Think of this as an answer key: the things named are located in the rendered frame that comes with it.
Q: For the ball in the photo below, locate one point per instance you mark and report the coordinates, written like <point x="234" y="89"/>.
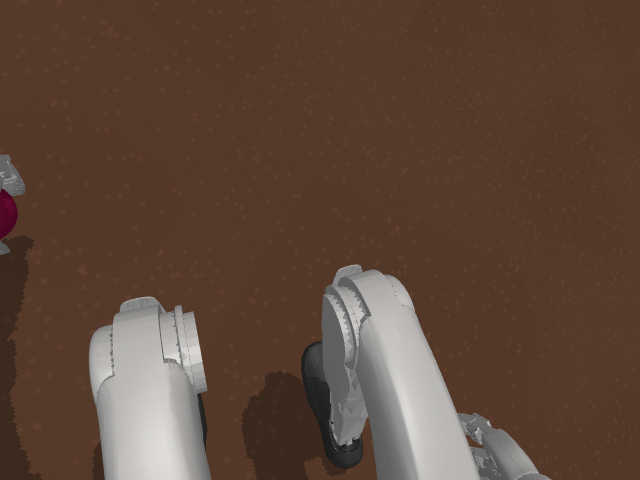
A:
<point x="8" y="213"/>

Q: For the right robot hand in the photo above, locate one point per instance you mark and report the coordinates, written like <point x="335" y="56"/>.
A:
<point x="502" y="458"/>

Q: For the left robot hand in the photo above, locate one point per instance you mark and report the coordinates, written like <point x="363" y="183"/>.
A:
<point x="12" y="183"/>

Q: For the right robot foot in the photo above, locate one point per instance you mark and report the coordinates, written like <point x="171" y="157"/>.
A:
<point x="318" y="395"/>

